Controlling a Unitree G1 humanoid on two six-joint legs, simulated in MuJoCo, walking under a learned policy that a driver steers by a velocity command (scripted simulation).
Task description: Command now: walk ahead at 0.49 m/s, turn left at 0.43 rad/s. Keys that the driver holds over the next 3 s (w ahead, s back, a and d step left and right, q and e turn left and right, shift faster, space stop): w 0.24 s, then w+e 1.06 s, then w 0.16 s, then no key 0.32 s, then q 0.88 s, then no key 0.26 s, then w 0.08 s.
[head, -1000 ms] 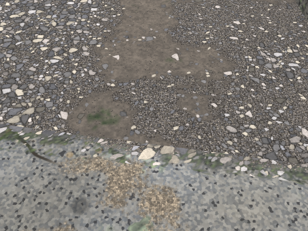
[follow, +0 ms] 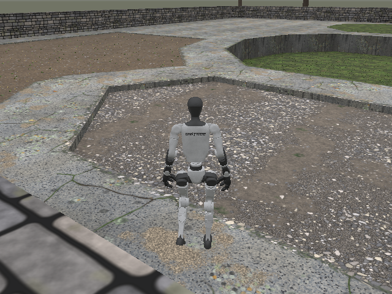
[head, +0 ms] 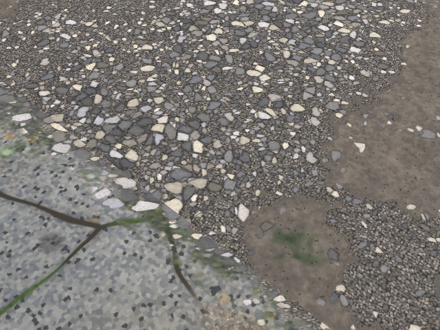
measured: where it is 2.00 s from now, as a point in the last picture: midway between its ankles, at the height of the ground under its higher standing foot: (273, 220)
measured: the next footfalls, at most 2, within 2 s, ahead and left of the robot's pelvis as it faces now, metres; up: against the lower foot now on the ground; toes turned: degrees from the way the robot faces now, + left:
left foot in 0.32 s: +0.28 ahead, +0.13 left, +0.00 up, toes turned +8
right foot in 0.80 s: +0.53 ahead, -0.07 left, +0.00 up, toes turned -13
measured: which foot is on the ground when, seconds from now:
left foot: up 0.00-0.30, down 0.32-0.82, up 0.84-1.00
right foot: down 0.00-0.32, up 0.34-0.78, down 0.80-1.00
